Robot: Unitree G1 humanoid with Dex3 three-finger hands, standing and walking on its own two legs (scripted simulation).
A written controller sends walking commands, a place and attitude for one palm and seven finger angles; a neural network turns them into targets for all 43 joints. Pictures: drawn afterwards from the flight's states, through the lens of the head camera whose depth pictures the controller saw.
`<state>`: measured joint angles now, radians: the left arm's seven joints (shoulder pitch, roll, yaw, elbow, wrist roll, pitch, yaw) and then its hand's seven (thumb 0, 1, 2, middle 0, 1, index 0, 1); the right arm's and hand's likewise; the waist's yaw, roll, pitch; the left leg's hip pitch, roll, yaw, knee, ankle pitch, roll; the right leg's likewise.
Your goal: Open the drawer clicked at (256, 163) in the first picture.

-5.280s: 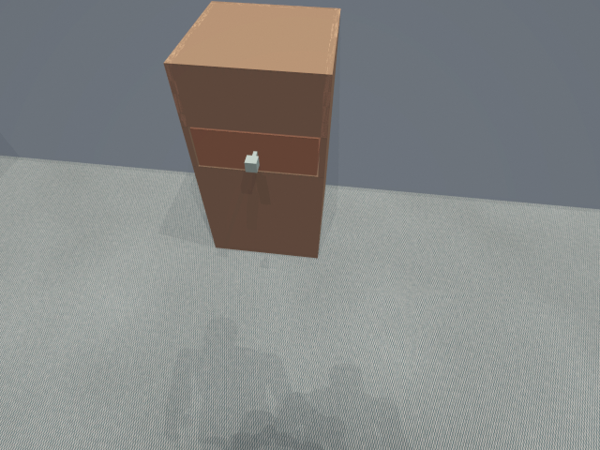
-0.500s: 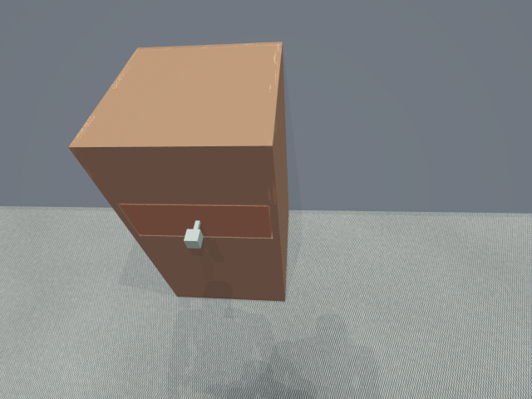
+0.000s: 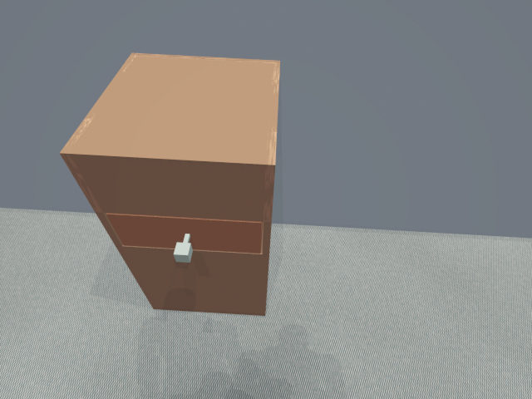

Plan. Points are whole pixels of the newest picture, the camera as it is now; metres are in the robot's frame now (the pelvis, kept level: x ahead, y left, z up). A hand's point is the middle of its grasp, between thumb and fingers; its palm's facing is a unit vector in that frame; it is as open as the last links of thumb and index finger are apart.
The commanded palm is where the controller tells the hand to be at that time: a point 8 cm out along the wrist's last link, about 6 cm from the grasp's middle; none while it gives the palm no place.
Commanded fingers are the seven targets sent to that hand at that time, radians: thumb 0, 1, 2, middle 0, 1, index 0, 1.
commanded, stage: come to a stop and stand still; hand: left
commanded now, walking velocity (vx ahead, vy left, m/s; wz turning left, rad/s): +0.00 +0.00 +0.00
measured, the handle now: (184, 246) +0.50 +0.24 -0.24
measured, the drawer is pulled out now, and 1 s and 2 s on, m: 0.00 0.00 0.00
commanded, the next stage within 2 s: look again from close up in 0.66 s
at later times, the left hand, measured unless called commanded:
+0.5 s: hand out of the picture +0.00 +0.19 -0.18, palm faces +0.01 -0.97 -0.22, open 7.4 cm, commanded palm none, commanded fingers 0.00 0.90 0.90 -0.20 -0.30 -0.20 -0.30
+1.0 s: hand out of the picture -0.03 +0.16 -0.18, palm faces +0.03 -0.99 -0.17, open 7.4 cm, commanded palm none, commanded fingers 0.00 0.90 0.90 -0.20 -0.30 -0.20 -0.30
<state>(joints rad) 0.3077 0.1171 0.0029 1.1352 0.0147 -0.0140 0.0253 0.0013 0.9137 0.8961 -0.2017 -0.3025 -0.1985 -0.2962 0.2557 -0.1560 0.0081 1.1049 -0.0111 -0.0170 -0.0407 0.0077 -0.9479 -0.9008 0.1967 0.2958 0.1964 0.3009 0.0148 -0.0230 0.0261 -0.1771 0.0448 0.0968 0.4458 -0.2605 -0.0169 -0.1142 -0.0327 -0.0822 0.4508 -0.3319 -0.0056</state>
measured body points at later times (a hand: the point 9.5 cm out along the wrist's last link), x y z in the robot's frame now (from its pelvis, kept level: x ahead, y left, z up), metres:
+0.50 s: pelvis -0.02 +0.01 -0.01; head -0.02 +0.00 +0.44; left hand +0.00 +0.24 -0.16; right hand -0.03 -0.20 -0.17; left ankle -0.02 +0.13 -0.74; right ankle -0.06 -0.11 -0.74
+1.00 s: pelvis -0.01 +0.00 +0.00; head +0.00 -0.01 +0.45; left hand -0.03 +0.21 -0.16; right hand -0.02 -0.22 -0.16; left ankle -0.02 +0.13 -0.74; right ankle -0.06 -0.11 -0.74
